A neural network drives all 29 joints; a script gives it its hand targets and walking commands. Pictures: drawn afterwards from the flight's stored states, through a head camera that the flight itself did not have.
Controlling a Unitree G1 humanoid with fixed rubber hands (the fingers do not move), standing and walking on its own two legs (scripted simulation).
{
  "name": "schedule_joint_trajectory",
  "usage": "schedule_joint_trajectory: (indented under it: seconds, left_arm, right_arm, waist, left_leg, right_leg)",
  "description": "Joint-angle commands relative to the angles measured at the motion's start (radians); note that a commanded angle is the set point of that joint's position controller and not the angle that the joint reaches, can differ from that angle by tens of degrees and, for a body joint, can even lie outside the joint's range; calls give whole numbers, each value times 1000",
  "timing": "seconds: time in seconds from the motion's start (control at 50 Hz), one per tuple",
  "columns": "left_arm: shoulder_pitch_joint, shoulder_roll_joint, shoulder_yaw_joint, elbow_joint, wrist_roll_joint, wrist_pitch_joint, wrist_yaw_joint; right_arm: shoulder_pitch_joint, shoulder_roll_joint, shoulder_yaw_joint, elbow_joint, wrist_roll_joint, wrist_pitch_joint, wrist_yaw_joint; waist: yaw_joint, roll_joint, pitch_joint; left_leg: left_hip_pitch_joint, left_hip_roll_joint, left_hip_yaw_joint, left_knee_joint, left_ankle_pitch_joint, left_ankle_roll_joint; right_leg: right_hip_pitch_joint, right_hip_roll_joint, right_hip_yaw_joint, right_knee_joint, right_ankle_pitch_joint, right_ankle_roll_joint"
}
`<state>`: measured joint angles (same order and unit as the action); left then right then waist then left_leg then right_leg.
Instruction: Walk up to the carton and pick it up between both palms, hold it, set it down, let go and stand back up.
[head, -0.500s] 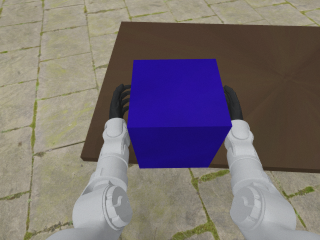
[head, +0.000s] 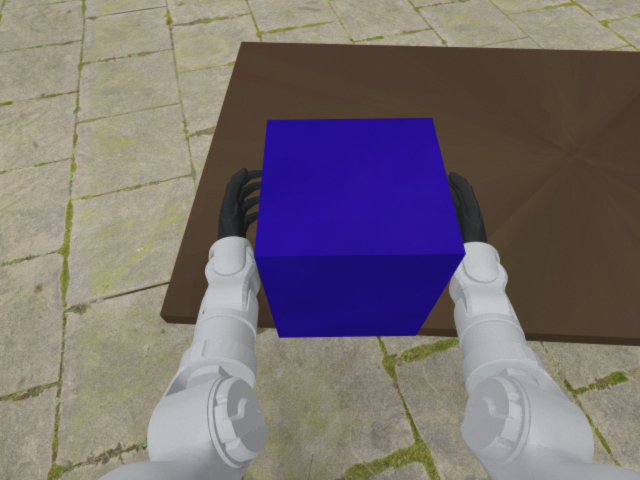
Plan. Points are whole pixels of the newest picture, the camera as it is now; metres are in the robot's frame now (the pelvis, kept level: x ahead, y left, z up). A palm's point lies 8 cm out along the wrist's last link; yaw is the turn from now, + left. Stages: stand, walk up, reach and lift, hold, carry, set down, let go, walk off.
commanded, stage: reach and lift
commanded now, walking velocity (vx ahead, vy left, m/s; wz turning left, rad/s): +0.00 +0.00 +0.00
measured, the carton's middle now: (348, 237) +0.41 +0.01 +0.01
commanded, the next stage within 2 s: none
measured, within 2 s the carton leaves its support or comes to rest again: leaves its support in 0.44 s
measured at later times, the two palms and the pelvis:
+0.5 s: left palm (231, 248) +0.37 +0.16 +0.05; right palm (471, 249) +0.37 -0.14 +0.05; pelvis -0.03 +0.00 +0.00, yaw +0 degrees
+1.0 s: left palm (222, 216) +0.39 +0.17 +0.08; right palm (469, 215) +0.40 -0.13 +0.09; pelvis -0.01 +0.00 +0.00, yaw +2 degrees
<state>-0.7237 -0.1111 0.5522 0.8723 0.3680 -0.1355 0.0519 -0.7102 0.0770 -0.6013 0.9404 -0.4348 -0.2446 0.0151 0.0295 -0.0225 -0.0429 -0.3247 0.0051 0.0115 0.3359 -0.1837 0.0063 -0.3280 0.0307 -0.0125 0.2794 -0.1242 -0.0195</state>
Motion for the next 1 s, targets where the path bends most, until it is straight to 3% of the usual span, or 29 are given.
schedule_joint_trajectory:
  seconds: [0.0,0.02,0.08,0.12,0.26,0.28,0.36,0.38,0.4,0.42,0.44,0.48,0.5,0.52,0.56,0.58,0.62,0.66,0.68,0.7,0.72,0.74,0.76,0.8,0.82,0.88,0.9,0.94,0.98]
  left_arm:
    - [-496,-435,-284,5,31,-81,-80]
    - [-513,-444,-297,3,32,-83,-79]
    - [-507,-436,-278,13,47,-99,-80]
    - [-541,-461,-310,24,41,-108,-80]
    - [-593,-472,-331,57,34,-145,-76]
    - [-601,-479,-343,72,20,-151,-76]
    - [-689,-447,-318,111,22,-171,-76]
    - [-733,-442,-330,107,9,-176,-69]
    - [-755,-435,-326,116,14,-186,-67]
    - [-760,-446,-345,121,-2,-184,-63]
    - [-753,-441,-327,130,1,-178,-61]
    - [-820,-443,-343,107,-12,-175,-57]
    - [-806,-448,-353,98,-31,-182,-49]
    - [-804,-422,-323,156,-23,-173,-53]
    - [-857,-421,-339,120,-47,-154,-44]
    - [-856,-432,-358,94,-63,-157,-40]
    - [-821,-452,-395,98,-88,-151,-35]
    - [-829,-436,-403,124,-100,-132,-36]
    - [-817,-442,-390,139,-100,-128,-36]
    - [-816,-417,-402,134,-116,-123,-46]
    - [-824,-439,-395,123,-115,-135,-46]
    - [-813,-446,-396,133,-118,-132,-53]
    - [-820,-429,-390,150,-120,-140,-56]
    - [-814,-432,-421,89,-144,-139,-62]
    - [-786,-447,-431,129,-152,-137,-70]
    - [-782,-472,-474,71,-171,-129,-83]
    - [-769,-503,-502,45,-185,-122,-82]
    - [-766,-501,-507,-5,-189,-105,-90]
    - [-738,-525,-550,-56,-210,-75,-92]
  right_arm:
    - [-579,508,328,-83,-75,-162,89]
    - [-605,502,328,-81,-68,-178,89]
    - [-598,519,357,-68,-71,-195,84]
    - [-575,501,330,3,-81,-211,74]
    - [-647,460,322,25,-89,-280,67]
    - [-655,443,309,59,-90,-286,70]
    - [-729,467,282,59,-104,-286,68]
    - [-718,448,273,107,-113,-277,68]
    - [-750,460,258,93,-119,-283,67]
    - [-732,454,247,131,-129,-284,65]
    - [-719,442,235,168,-118,-271,69]
    - [-754,451,242,178,-115,-251,67]
    - [-762,441,250,171,-101,-263,73]
    - [-742,439,234,185,-107,-248,68]
    - [-809,431,225,178,-90,-234,69]
    - [-828,433,246,176,-86,-235,73]
    - [-803,443,282,163,-56,-235,67]
    - [-818,428,277,164,-40,-210,61]
    - [-819,430,293,157,-22,-204,61]
    - [-821,453,336,128,-8,-194,57]
    - [-846,468,352,123,12,-202,59]
    - [-822,483,373,105,16,-194,51]
    - [-821,488,409,109,37,-186,49]
    - [-836,498,461,85,86,-169,42]
    - [-803,506,462,81,85,-166,28]
    - [-797,534,557,-5,168,-151,3]
    - [-804,520,578,-21,200,-143,-1]
    - [-772,532,620,-44,238,-114,-15]
    - [-729,534,674,-78,287,-76,-30]
  waist:
    - [26,-17,-705]
    - [19,-10,-725]
    - [42,-7,-683]
    - [0,-9,-674]
    - [20,3,-766]
    - [5,2,-777]
    - [8,-12,-774]
    - [8,-6,-769]
    - [19,6,-798]
    - [-1,13,-767]
    - [14,17,-739]
    - [10,37,-744]
    - [22,42,-765]
    - [29,27,-744]
    - [19,19,-750]
    - [37,33,-838]
    - [29,46,-868]
    - [10,29,-861]
    - [26,19,-847]
    - [15,3,-847]
    - [35,18,-886]
    - [24,-27,-882]
    - [36,-27,-893]
    - [21,-33,-921]
    - [-10,-31,-892]
    - [-26,-32,-878]
    - [-43,-17,-856]
    - [-41,-14,-839]
    - [-75,-7,-777]
  left_leg:
    - [58,8,119,23,469,-26]
    - [44,11,113,23,488,-33]
    - [39,10,120,24,496,-28]
    - [45,9,114,23,475,-39]
    - [20,6,120,8,393,-35]
    - [23,9,117,2,389,-38]
    - [-22,5,126,-21,247,-20]
    - [-53,1,132,-31,172,-16]
    - [-36,4,128,-31,170,-22]
    - [-45,5,124,-25,160,-25]
    - [-40,6,131,-31,144,-23]
    - [-15,3,132,-36,107,-24]
    - [-12,10,124,-28,142,-30]
    - [-45,3,128,-36,88,-21]
    - [-41,1,124,-46,34,-13]
    - [-55,-2,123,-37,83,-20]
    - [-32,3,104,-22,115,-31]
    - [-15,-2,101,-12,133,-29]
    - [-3,2,92,-7,154,-33]
    - [-8,-3,94,-2,180,-25]
    - [-27,-2,93,8,207,-26]
    - [-44,-9,90,-3,202,-17]
    - [-56,-13,89,2,204,-13]
    - [-53,-10,71,3,270,-17]
    - [-49,-15,65,8,276,-21]
    - [-9,-23,43,18,371,-41]
    - [34,-23,37,38,439,-51]
    - [62,-30,29,43,448,-63]
    - [116,-30,18,41,461,-68]
  right_leg:
    - [466,-26,-74,117,620,32]
    - [471,-25,-82,128,634,34]
    - [507,-31,-76,126,646,31]
    - [489,-28,-87,128,653,32]
    - [432,-24,-94,116,573,27]
    - [420,-18,-104,118,572,28]
    - [416,-25,-94,117,440,31]
    - [395,-26,-95,103,353,34]
    - [370,-22,-97,106,325,29]
    - [352,-20,-101,99,318,23]
    - [353,-21,-97,101,288,26]
    - [320,-22,-95,90,220,24]
    - [292,-7,-109,99,233,17]
    - [314,-23,-90,83,203,24]
    - [301,-18,-94,92,152,25]
    - [324,-21,-91,103,195,23]
    - [314,-13,-94,108,231,21]
    - [304,-3,-93,111,258,23]
    - [319,-1,-88,109,274,25]
    - [348,-12,-78,118,331,35]
    - [376,-9,-68,136,370,31]
    - [428,-12,-65,132,407,45]
    - [467,-16,-45,149,443,50]
    - [533,-15,-38,175,565,59]
    - [536,-21,-38,166,596,56]
    - [630,-22,-23,177,774,71]
    - [622,-13,-31,177,802,70]
    - [655,-18,-16,172,854,72]
    - [647,-15,-18,140,834,77]
